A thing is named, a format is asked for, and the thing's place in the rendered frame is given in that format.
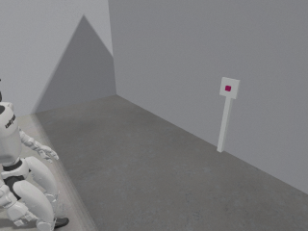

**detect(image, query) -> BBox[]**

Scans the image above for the panel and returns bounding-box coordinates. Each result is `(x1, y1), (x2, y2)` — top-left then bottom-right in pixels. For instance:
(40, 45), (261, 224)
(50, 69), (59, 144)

(217, 77), (241, 153)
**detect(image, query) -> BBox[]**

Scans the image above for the left robot forearm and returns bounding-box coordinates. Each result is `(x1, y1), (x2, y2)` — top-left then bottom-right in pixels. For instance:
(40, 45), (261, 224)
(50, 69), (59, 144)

(19, 128), (42, 151)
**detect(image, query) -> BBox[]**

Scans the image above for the robot left hand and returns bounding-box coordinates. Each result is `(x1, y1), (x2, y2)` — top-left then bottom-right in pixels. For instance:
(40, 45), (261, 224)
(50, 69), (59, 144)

(37, 145), (59, 164)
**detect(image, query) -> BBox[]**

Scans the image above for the robot left shin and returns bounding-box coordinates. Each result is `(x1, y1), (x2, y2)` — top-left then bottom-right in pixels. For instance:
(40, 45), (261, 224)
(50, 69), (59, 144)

(50, 193), (60, 216)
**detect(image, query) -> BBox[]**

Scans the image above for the robot right hand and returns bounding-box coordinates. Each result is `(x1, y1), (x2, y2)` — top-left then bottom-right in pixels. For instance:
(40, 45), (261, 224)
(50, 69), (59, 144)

(6, 201), (38, 227)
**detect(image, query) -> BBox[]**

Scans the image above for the robot shin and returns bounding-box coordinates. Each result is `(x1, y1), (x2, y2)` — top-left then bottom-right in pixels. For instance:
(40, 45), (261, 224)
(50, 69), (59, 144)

(37, 219), (56, 231)
(50, 193), (60, 216)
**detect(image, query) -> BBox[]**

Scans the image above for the robot right shin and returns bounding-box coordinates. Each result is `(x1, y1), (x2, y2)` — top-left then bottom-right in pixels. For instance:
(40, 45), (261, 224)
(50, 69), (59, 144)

(37, 219), (56, 231)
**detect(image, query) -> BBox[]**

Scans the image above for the right robot forearm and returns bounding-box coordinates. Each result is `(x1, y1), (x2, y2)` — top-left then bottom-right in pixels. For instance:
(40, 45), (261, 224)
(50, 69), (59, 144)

(0, 180), (17, 209)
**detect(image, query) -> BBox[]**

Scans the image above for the robot left upper arm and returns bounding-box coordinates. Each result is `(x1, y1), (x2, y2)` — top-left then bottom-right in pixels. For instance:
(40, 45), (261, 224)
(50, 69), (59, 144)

(0, 102), (20, 131)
